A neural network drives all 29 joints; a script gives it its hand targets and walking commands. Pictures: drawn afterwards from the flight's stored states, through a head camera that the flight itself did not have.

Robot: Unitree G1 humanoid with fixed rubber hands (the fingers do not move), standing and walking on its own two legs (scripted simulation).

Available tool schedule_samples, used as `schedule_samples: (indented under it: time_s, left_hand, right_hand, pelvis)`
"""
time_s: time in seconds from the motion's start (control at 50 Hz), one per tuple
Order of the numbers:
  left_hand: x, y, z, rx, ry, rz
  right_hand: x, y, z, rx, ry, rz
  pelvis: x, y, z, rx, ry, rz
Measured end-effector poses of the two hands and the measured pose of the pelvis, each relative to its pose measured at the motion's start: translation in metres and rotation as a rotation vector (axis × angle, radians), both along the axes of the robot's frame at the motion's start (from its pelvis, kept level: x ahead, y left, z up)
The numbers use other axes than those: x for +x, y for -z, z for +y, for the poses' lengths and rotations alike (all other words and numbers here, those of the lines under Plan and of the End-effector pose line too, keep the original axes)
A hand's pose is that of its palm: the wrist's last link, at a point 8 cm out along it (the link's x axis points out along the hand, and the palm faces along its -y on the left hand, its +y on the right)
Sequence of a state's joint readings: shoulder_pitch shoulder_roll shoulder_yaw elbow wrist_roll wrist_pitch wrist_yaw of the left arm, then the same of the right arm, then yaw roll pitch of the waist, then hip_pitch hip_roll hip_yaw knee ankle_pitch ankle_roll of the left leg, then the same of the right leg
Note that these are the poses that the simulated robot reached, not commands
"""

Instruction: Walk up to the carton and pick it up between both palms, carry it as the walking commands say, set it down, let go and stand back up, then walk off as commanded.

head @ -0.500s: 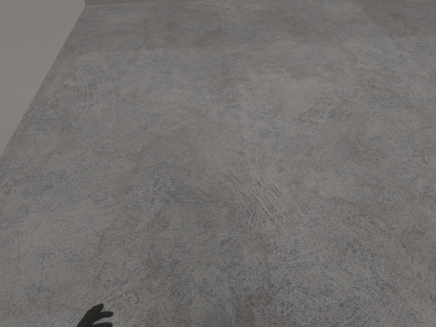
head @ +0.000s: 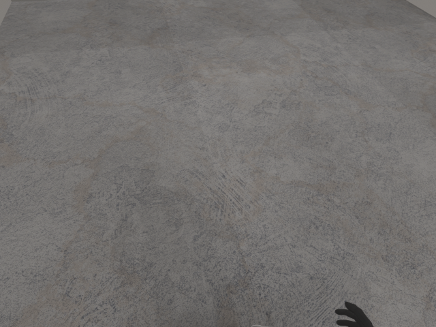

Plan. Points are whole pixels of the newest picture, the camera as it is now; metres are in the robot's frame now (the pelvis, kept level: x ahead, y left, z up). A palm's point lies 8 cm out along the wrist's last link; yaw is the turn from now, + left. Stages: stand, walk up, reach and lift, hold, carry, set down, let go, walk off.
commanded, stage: walk up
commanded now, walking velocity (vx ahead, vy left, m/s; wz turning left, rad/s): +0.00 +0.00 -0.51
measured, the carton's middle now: out of the picture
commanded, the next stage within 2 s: none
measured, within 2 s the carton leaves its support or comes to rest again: neither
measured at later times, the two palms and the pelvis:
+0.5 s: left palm out of the picture +0.13 +0.20 -0.10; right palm out of the picture -0.02 -0.32 -0.13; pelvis -0.03 -0.04 +0.01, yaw -16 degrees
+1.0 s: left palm (204, 238) +0.32 +0.05 -0.11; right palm out of the picture -0.13 -0.27 -0.10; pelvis +0.07 -0.07 +0.00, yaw -31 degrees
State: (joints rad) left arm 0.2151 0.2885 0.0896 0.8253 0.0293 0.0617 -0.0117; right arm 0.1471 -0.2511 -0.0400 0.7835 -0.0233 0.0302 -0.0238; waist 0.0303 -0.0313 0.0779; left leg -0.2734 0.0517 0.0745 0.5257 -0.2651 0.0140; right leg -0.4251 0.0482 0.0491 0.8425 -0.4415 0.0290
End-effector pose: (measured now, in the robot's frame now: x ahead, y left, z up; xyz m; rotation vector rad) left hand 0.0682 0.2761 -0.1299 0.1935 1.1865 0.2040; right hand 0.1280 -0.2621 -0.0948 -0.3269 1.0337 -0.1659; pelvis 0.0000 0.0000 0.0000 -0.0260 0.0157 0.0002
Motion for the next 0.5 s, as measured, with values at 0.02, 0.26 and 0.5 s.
schedule_samples:
  time_s: [0.02, 0.26, 0.5]
  left_hand:
    - [0.004, 0.0, -0.001, -0.012, 0.014, -0.002]
    - [0.064, -0.01, -0.041, -0.027, 0.21, -0.038]
    - [0.066, -0.03, -0.072, 0.083, 0.337, -0.028]
  right_hand:
    - [-0.009, -0.002, -0.001, -0.004, 0.017, 0.011]
    - [-0.103, 0.015, -0.029, 0.018, 0.224, 0.107]
    - [-0.144, 0.031, -0.06, 0.101, 0.358, 0.103]
  pelvis:
    - [-0.001, -0.002, 0.001, -0.003, 0.013, -0.003]
    - [-0.011, -0.002, -0.009, 0.009, 0.157, -0.008]
    - [-0.029, -0.005, -0.035, 0.05, 0.285, -0.005]
